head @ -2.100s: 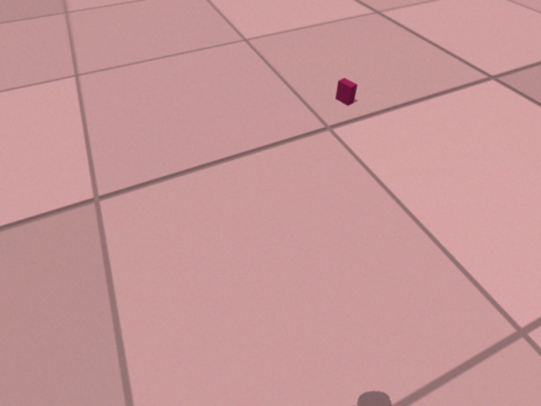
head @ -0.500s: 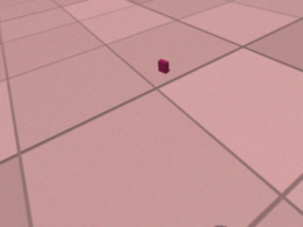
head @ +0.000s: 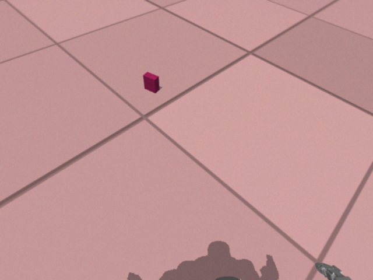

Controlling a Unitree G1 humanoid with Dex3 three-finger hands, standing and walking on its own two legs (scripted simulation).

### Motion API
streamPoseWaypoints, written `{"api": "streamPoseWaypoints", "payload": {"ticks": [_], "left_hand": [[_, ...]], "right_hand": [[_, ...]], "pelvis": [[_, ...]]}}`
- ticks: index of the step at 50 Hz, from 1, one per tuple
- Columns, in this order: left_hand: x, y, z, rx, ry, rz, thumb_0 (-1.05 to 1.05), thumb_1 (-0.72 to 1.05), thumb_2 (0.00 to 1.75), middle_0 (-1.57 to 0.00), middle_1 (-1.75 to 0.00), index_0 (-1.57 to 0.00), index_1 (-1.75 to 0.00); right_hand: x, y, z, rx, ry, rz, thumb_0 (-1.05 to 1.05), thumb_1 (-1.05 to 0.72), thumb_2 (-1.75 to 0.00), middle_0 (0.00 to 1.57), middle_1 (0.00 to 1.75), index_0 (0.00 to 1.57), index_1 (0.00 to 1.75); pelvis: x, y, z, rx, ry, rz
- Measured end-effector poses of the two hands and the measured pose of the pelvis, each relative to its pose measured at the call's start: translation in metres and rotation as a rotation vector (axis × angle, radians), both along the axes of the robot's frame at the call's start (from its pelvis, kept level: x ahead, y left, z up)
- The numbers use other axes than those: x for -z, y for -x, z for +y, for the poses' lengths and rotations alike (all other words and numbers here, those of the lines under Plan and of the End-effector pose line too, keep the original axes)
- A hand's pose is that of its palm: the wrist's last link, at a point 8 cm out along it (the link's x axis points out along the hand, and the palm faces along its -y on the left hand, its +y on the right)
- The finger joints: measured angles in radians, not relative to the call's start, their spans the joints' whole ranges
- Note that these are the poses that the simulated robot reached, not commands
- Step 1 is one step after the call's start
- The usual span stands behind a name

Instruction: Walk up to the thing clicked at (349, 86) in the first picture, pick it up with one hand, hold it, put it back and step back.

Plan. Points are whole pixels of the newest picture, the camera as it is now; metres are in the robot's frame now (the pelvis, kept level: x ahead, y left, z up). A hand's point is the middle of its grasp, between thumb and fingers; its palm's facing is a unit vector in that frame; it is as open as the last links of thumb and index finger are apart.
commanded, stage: walk up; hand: left
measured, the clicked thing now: (151, 82) +1.62 +0.21 -0.70
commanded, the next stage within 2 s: none
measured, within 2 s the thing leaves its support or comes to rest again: neither
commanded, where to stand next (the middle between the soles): +1.27 -0.01 m, yaw -1 degrees
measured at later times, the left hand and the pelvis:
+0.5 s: hand (114, 183) +0.39 +0.20 -0.12, palm faces -0.03 -0.93 -0.36, open 7.3 cm; pelvis +0.29 -0.05 +0.00, yaw -3 degrees
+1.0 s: hand (104, 130) +0.61 +0.28 -0.15, palm faces -0.09 -0.94 -0.33, open 7.4 cm; pelvis +0.54 +0.01 +0.00, yaw -3 degrees
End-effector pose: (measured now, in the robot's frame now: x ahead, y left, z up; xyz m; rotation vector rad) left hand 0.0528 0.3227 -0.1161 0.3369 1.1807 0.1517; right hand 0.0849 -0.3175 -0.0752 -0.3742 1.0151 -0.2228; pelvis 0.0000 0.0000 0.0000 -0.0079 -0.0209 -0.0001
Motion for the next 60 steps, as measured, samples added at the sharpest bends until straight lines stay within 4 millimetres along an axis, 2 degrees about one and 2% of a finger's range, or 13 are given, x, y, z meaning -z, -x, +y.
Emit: {"api": "streamPoseWaypoints", "payload": {"ticks": [5, 9, 13, 17, 20, 24, 28, 32, 37, 42, 45, 50, 60], "left_hand": [[-0.023, -0.11, 0.001, 0.059, 0.0, -0.124, 0.01, 0.91, 0.9, -0.2, -0.3, -0.2, -0.29], [-0.033, -0.186, -0.01, 0.108, -0.002, -0.17, 0.01, 0.91, 0.9, -0.2, -0.3, -0.2, -0.29], [-0.032, -0.257, -0.031, 0.14, -0.01, -0.186, 0.01, 0.91, 0.9, -0.2, -0.3, -0.2, -0.29], [-0.024, -0.313, -0.055, 0.124, -0.028, -0.214, 0.01, 0.91, 0.9, -0.2, -0.3, -0.2, -0.29], [-0.027, -0.329, -0.069, 0.086, -0.016, -0.225, 0.01, 0.91, 0.9, -0.2, -0.3, -0.21, -0.29], [-0.036, -0.329, -0.075, 0.031, -0.014, -0.161, 0.01, 0.91, 0.89, -0.21, -0.3, -0.21, -0.3], [-0.036, -0.326, -0.066, 0.006, -0.028, -0.062, 0.01, 0.91, 0.89, -0.21, -0.3, -0.21, -0.3], [-0.031, -0.338, -0.049, -0.021, -0.039, -0.009, 0.01, 0.9, 0.89, -0.21, -0.3, -0.21, -0.3], [-0.014, -0.375, -0.019, -0.055, -0.042, 0.014, 0.01, 0.9, 0.89, -0.21, -0.3, -0.21, -0.3], [0.012, -0.432, 0.006, -0.053, -0.036, 0.058, 0.01, 0.91, 0.9, -0.2, -0.3, -0.21, -0.29], [0.009, -0.476, 0.005, -0.002, -0.019, 0.059, 0.01, 0.91, 0.9, -0.2, -0.3, -0.2, -0.29], [-0.005, -0.557, 0.001, 0.048, 0.011, -0.03, 0.01, 0.91, 0.9, -0.2, -0.3, -0.21, -0.29], [-0.024, -0.69, -0.025, 0.119, -0.006, -0.093, 0.01, 0.91, 0.9, -0.2, -0.3, -0.21, -0.29]], "right_hand": [[0.002, -0.007, -0.002, 0.061, -0.011, 0.083, 0.0, -0.9, -0.9, 0.21, 0.3, 0.21, 0.3], [0.013, -0.025, -0.01, 0.089, -0.026, 0.155, 0.01, -0.9, -0.9, 0.21, 0.3, 0.21, 0.3], [0.035, -0.061, -0.026, 0.11, -0.046, 0.196, 0.01, -0.9, -0.9, 0.21, 0.3, 0.21, 0.3], [0.061, -0.117, -0.046, 0.117, -0.056, 0.224, 0.01, -0.9, -0.9, 0.21, 0.3, 0.21, 0.3], [0.059, -0.169, -0.047, 0.082, -0.077, 0.206, 0.01, -0.9, -0.9, 0.21, 0.3, 0.2, 0.3], [0.04, -0.246, -0.047, 0.038, -0.091, 0.115, 0.01, -0.9, -0.9, 0.21, 0.3, 0.2, 0.3], [0.025, -0.313, -0.048, 0.007, -0.087, 0.029, 0.01, -0.9, -0.9, 0.21, 0.3, 0.2, 0.3], [0.018, -0.364, -0.045, -0.017, -0.069, 0.031, 0.0, -0.9, -0.9, 0.2, 0.3, 0.2, 0.3], [0.017, -0.43, -0.029, -0.054, -0.034, 0.062, 0.01, -0.9, -0.9, 0.2, 0.3, 0.2, 0.3], [0.017, -0.491, -0.004, -0.059, -0.002, 0.016, 0.01, -0.9, -0.9, 0.2, 0.3, 0.2, 0.3], [0.008, -0.506, 0.007, -0.009, -0.014, -0.014, 0.0, -0.9, -0.9, 0.21, 0.3, 0.2, 0.3], [0.0, -0.51, 0.014, 0.046, -0.021, 0.034, 0.0, -0.9, -0.9, 0.21, 0.3, 0.21, 0.3], [0.025, -0.532, -0.012, 0.13, -0.053, 0.159, 0.01, -0.9, -0.9, 0.21, 0.3, 0.21, 0.3]], "pelvis": [[-0.008, -0.059, 0.001, 0.007, -0.016, -0.012], [-0.005, -0.107, -0.005, 0.019, -0.03, -0.013], [0.007, -0.16, -0.019, 0.019, -0.042, -0.008], [0.023, -0.216, -0.039, 0.024, -0.005, -0.011], [0.016, -0.247, -0.048, 0.029, -0.029, -0.025], [-0.002, -0.285, -0.051, 0.043, -0.036, -0.033], [-0.008, -0.321, -0.048, 0.06, -0.013, -0.029], [-0.007, -0.361, -0.041, 0.046, 0.014, -0.015], [0.004, -0.418, -0.024, 0.029, 0.04, -0.004], [0.017, -0.473, -0.002, 0.036, 0.001, -0.007], [0.008, -0.5, 0.005, 0.046, 0.015, -0.017], [-0.005, -0.541, 0.008, 0.048, 0.0, -0.032], [-0.001, -0.627, -0.01, 0.064, -0.038, -0.035]]}}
